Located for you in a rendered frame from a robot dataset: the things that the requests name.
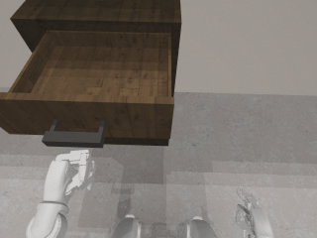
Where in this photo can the left robot forearm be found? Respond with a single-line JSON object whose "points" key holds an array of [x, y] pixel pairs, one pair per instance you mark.
{"points": [[49, 222]]}

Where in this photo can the left robot hand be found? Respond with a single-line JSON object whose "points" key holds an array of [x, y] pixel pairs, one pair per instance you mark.
{"points": [[77, 167]]}

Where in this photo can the robot left thigh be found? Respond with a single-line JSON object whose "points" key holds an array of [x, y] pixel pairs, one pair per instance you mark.
{"points": [[128, 227]]}

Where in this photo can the right robot shin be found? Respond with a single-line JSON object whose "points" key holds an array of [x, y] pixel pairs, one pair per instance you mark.
{"points": [[197, 217]]}

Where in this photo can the drawer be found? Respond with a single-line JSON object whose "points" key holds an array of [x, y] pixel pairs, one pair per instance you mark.
{"points": [[81, 78]]}

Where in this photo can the cabinet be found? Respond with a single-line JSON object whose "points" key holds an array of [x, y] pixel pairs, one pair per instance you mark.
{"points": [[35, 17]]}

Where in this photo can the right robot hand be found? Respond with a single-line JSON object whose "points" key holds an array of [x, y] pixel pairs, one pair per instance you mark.
{"points": [[256, 224]]}

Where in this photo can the handle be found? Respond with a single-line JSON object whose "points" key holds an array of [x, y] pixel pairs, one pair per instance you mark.
{"points": [[54, 138]]}

